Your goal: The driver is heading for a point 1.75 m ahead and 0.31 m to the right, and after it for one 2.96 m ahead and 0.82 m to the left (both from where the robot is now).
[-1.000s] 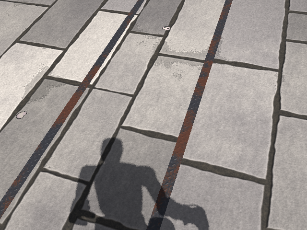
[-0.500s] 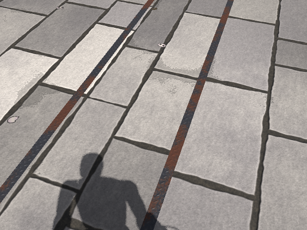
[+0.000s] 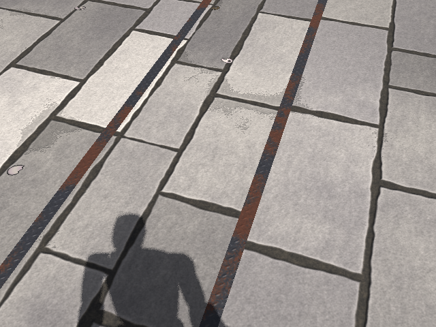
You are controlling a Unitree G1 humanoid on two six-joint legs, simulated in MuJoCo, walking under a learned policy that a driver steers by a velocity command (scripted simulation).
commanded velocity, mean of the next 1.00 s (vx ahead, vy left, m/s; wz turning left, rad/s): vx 0.08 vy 0.00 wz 0.00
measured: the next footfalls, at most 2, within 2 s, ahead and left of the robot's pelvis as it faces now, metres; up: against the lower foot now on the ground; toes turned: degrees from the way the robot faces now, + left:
left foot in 1.28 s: +0.31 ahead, +0.07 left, +0.00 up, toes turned +4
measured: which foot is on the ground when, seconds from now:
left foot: down 0.00-0.90, up 0.92-1.00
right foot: down 0.00-1.00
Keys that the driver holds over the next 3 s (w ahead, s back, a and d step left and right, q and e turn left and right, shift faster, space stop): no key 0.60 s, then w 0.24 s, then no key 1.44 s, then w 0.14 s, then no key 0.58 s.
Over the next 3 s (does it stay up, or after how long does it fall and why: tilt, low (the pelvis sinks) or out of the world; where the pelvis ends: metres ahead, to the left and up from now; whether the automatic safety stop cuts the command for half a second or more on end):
stays up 0.28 -0.01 0.00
